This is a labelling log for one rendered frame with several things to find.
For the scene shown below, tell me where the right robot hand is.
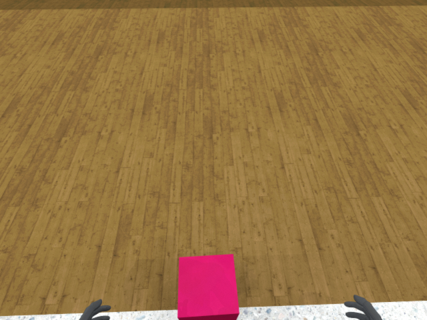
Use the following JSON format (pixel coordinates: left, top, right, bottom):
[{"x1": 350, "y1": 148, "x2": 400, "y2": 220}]
[{"x1": 344, "y1": 295, "x2": 382, "y2": 320}]

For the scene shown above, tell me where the left robot hand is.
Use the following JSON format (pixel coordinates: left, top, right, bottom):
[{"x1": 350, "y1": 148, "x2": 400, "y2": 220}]
[{"x1": 79, "y1": 299, "x2": 111, "y2": 320}]

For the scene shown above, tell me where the carton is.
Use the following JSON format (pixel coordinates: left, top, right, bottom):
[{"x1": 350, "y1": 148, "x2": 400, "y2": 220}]
[{"x1": 177, "y1": 254, "x2": 240, "y2": 320}]

